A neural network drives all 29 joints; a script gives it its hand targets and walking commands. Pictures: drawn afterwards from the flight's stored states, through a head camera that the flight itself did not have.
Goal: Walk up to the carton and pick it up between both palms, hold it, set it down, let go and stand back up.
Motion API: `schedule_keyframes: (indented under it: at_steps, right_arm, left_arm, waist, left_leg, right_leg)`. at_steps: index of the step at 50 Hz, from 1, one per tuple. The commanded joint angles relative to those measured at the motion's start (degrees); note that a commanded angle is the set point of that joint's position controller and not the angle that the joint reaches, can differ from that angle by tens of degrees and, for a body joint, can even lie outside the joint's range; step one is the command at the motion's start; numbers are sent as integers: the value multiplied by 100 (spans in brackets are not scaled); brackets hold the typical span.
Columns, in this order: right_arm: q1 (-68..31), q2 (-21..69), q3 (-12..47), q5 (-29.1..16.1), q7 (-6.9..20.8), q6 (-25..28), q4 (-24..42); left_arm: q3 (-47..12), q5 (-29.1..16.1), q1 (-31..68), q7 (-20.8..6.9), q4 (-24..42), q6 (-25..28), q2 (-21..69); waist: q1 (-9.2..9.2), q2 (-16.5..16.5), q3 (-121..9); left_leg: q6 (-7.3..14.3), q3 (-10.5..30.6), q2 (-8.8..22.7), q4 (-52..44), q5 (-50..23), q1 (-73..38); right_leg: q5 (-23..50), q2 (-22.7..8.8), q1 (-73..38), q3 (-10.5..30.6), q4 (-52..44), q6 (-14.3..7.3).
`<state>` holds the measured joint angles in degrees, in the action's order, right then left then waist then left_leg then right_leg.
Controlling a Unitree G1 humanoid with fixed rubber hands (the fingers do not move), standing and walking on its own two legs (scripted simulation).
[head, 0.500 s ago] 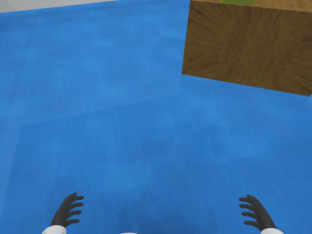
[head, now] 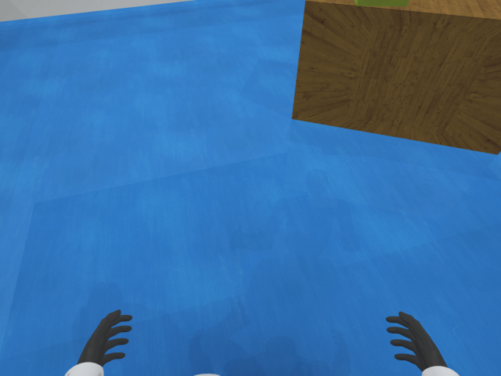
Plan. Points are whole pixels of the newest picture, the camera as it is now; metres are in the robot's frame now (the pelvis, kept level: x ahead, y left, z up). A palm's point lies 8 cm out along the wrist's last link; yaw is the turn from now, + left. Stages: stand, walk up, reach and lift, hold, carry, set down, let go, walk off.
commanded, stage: stand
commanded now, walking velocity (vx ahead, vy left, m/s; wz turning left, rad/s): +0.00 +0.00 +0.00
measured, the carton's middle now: out of the picture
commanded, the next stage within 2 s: walk up in 0.88 s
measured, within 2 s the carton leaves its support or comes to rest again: neither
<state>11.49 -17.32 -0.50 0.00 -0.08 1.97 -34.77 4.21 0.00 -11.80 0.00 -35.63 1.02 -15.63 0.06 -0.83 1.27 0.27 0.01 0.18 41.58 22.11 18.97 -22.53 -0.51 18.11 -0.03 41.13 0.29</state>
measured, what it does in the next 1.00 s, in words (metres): stands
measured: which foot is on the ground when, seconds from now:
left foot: down 0.00-1.00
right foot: down 0.00-1.00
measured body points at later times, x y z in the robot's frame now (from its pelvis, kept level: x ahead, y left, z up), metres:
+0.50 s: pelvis +0.00 +0.00 +0.00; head +0.01 +0.00 +0.45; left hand +0.15 +0.27 -0.08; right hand +0.16 -0.27 -0.08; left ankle +0.00 +0.12 -0.72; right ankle -0.01 -0.13 -0.72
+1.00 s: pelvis -0.01 +0.00 +0.00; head -0.01 -0.01 +0.45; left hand +0.13 +0.28 -0.08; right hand +0.15 -0.27 -0.08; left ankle +0.00 +0.12 -0.72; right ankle -0.01 -0.13 -0.72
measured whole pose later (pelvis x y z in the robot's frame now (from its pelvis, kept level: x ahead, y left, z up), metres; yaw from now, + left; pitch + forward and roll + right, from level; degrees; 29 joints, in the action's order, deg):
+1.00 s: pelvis -0.01 +0.00 +0.00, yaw +0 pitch -2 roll +0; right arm 11.5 -18.3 -0.5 0.0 -0.1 2.2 -35.6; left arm 3.7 0.0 -11.7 0.0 -38.4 1.3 -15.9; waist 0.1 -1.2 1.3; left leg 0.3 0.0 0.2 41.6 20.9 19.0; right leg -21.3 -0.5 18.1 0.0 41.1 0.3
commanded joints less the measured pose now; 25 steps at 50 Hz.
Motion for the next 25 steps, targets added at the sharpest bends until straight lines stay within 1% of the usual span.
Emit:
schedule_keyframes:
  at_steps: [1,2,3,4,5,6,7,8,9,11,12,13,14,15,16,17,18,19,20,22,23,24,25]
  right_arm:
    - [-414,-1236,-461,189,-48,208,211]
    - [-432,-1234,-471,211,-56,242,212]
    - [-316,-1245,-468,190,-72,222,156]
    - [-397,-1279,-463,211,-81,226,139]
    - [-402,-1317,-474,186,-73,209,178]
    - [-318,-1259,-459,202,-82,196,140]
    - [-307,-1269,-481,177,-66,209,145]
    - [-313,-1328,-471,198,-70,226,159]
    - [-355,-1333,-481,179,-67,209,136]
    - [-389,-1246,-465,164,-59,213,179]
    - [-332,-1228,-437,192,-57,222,128]
    - [-373,-1300,-455,212,-54,227,134]
    - [-399,-1249,-450,190,-52,217,138]
    - [-365,-1248,-444,163,-44,219,105]
    - [-268,-1250,-433,195,-60,220,81]
    - [-268,-1373,-488,212,-73,222,50]
    - [-268,-1326,-447,198,-67,235,98]
    - [-374,-1334,-476,226,-72,226,75]
    - [-366,-1282,-463,204,-67,212,139]
    - [-426,-1279,-452,187,-62,208,110]
    - [-336,-1272,-447,192,-65,227,100]
    - [-390,-1304,-454,177,-52,244,88]
    - [-410,-1358,-468,200,-65,245,105]
  left_arm:
    - [246,124,425,51,216,277,-1394]
    - [265,133,367,47,178,258,-1398]
    - [284,139,310,59,151,268,-1444]
    - [270,137,313,40,162,272,-1382]
    - [245,132,337,64,182,287,-1382]
    - [245,130,299,66,172,287,-1413]
    - [242,141,342,57,165,279,-1382]
    - [233,129,370,59,199,280,-1353]
    - [246,126,283,62,149,280,-1397]
    - [272,143,407,49,141,283,-1461]
    - [245,136,349,65,99,286,-1432]
    - [256,114,369,59,134,267,-1395]
    - [225,152,334,65,117,271,-1369]
    - [237,114,325,60,103,296,-1385]
    - [232,108,355,44,110,309,-1402]
    - [230,118,317,57,63,288,-1409]
    - [204,108,322,57,69,285,-1384]
    - [251,127,290,63,43,287,-1360]
    - [259,146,354,66,83,284,-1449]
    - [252,126,400,55,91,279,-1447]
    - [244,107,328,59,58,275,-1439]
    - [247,110,408,44,73,281,-1409]
    - [259,136,385,60,84,279,-1415]
  waist:
    - [25,54,-491]
    - [22,-94,-495]
    - [35,34,-508]
    - [55,74,-554]
    - [68,77,-470]
    - [35,73,-488]
    - [4,104,-514]
    - [36,-108,-457]
    - [35,-40,-464]
    - [-13,34,-468]
    - [0,12,-367]
    - [66,49,-412]
    - [42,-50,-413]
    - [33,40,-490]
    - [17,82,-553]
    - [47,33,-382]
    - [7,7,-510]
    - [66,-3,-451]
    - [-3,-31,-417]
    - [29,-45,-486]
    - [41,-20,-439]
    - [38,56,-417]
    - [21,-85,-509]
  left_leg:
    - [492,539,488,-561,-1544,-186]
    - [516,587,528,-604,-1539,-96]
    - [470,532,506,-583,-1660,-181]
    - [470,485,516,-520,-1719,-209]
    - [489,533,515,-531,-1850,-183]
    - [456,498,485,-553,-1803,-229]
    - [446,482,529,-524,-1825,-283]
    - [471,525,510,-590,-1751,-241]
    - [466,473,524,-545,-1730,-243]
    - [485,506,536,-603,-1707,-236]
    - [460,527,512,-617,-1571,-165]
    - [490,576,513,-654,-1605,-153]
    - [466,534,517,-617,-1589,-146]
    - [448,482,516,-553,-1697,-238]
    - [472,475,499,-589,-1726,-287]
    - [494,570,516,-609,-1769,-226]
    - [457,521,502,-611,-1795,-323]
    - [487,558,528,-606,-1863,-288]
    - [441,477,509,-627,-1765,-287]
    - [448,489,533,-648,-1753,-276]
    - [491,587,537,-646,-1752,-241]
    - [490,569,553,-675,-1738,-296]
    - [480,573,542,-649,-1797,-314]
  right_leg:
    - [1410,-392,-97,527,-515,-476]
    - [1485,-442,-206,557,-490,-493]
    - [1546,-464,-209,586,-508,-527]
    - [1658,-441,-204,523,-503,-497]
    - [1697,-440,-155,554,-508,-517]
    - [1720,-452,-190,563,-498,-513]
    - [1735,-452,-130,528,-516,-514]
    - [1594,-425,-136,508,-491,-497]
    - [1616,-437,-154,524,-527,-508]
    - [1586,-419,-151,525,-557,-506]
    - [1498,-446,-116,576,-582,-522]
    - [1465,-403,-186,503,-528,-493]
    - [1548,-465,-200,555,-564,-521]
    - [1662,-480,-177,621,-572,-537]
    - [1690,-461,-205,591,-531,-514]
    - [1724,-436,-209,536,-575,-478]
    - [1788,-479,-211,556,-526,-513]
    - [1747,-461,-177,533,-571,-486]
    - [1728,-452,-156,562,-590,-519]
    - [1662,-425,-195,512,-550,-491]
    - [1615,-448,-203,558,-558,-499]
    - [1604,-424,-94,540,-534,-512]
    - [1624,-440,-180,523,-596,-504]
